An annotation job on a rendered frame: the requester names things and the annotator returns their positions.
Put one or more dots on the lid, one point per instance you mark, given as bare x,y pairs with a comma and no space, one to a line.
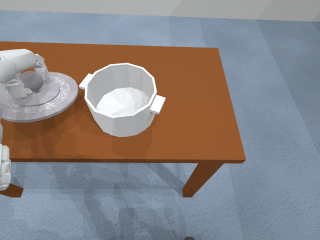
56,95

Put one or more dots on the robot left hand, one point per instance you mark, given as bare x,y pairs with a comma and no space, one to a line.
23,59

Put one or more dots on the pot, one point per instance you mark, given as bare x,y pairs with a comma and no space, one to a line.
122,98

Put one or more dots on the table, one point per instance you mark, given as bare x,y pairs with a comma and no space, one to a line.
196,124

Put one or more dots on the robot left upper arm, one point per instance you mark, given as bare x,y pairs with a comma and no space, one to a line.
5,167

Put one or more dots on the knob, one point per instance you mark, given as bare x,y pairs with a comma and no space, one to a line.
31,80

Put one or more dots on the robot left forearm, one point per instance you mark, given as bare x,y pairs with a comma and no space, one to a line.
7,73

